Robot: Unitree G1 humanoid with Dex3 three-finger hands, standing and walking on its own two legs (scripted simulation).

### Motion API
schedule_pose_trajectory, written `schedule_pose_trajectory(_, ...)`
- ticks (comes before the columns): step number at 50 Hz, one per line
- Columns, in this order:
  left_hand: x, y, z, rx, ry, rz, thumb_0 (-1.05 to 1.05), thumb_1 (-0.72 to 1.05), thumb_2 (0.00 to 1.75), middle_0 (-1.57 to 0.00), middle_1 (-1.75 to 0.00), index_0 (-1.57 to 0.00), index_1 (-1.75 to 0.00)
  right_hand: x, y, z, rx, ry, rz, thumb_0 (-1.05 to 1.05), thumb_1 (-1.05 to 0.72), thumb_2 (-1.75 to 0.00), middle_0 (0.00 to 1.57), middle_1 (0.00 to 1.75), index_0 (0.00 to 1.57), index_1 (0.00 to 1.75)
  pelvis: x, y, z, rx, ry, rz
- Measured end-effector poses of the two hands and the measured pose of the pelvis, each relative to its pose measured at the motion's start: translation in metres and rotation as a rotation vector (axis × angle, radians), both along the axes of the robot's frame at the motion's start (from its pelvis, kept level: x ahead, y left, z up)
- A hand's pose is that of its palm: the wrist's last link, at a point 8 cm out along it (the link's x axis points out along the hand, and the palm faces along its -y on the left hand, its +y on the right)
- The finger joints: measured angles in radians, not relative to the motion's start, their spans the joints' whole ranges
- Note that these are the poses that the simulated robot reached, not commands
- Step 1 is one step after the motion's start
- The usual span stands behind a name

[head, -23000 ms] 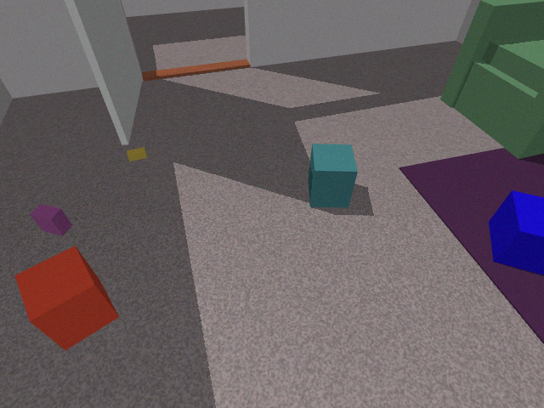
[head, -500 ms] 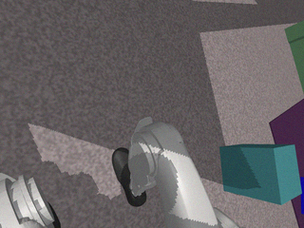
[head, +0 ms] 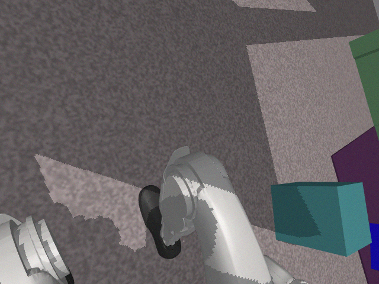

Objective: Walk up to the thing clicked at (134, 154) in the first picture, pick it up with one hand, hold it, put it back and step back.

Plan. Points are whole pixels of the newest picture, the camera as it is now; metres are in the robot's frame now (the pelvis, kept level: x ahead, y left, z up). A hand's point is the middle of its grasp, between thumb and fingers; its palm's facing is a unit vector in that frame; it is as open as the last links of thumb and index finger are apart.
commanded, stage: close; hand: left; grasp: from above
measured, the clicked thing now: out of the picture +0.47 +0.35 -0.28
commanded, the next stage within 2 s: settle in 0.48 s
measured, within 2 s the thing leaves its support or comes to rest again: leaves its support in 0.86 s
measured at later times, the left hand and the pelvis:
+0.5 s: hand out of the picture +0.46 +0.35 -0.25, palm faces -0.44 -0.17 -0.88, open 8.3 cm; pelvis +0.00 +0.00 +0.00, yaw +0 degrees
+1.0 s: hand out of the picture +0.47 +0.36 -0.23, palm faces -0.39 -0.17 -0.90, open 8.0 cm; pelvis +0.00 +0.00 +0.00, yaw +0 degrees
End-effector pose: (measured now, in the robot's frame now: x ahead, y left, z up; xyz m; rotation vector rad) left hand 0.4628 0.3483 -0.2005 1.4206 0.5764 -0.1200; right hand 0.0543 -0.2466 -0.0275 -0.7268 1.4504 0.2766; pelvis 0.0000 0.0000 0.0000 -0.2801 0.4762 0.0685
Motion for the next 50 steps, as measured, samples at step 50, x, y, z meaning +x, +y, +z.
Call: schedule_pose_trajectory(50, 0.008, 0.017, 0.027, 0.017, -0.017, 0.029, 0.01, 0.34, 0.14, -0.86, -0.27, -0.91, -0.22, -0.008, -0.004, 0.0, -0.002, 0.015, -0.069, 0.0, -0.91, -0.9, 0.21, 0.3, 0.21, 0.3, 0.002, 0.0, 0.002, -0.002, 0.034, 0.003)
